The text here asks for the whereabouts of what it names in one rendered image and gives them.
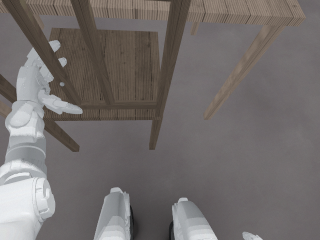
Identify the robot right thigh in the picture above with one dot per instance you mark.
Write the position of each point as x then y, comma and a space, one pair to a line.
188, 217

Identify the chair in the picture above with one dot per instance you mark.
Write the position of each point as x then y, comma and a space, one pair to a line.
112, 75

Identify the robot left hand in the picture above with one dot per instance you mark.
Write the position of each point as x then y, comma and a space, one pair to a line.
31, 80

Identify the robot left upper arm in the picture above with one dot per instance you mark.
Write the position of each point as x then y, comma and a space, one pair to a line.
24, 206

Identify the robot left forearm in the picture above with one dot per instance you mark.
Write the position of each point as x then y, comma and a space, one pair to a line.
26, 151

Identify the table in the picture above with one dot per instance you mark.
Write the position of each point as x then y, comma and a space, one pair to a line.
275, 15

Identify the robot right shin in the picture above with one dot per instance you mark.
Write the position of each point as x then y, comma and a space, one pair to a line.
178, 234

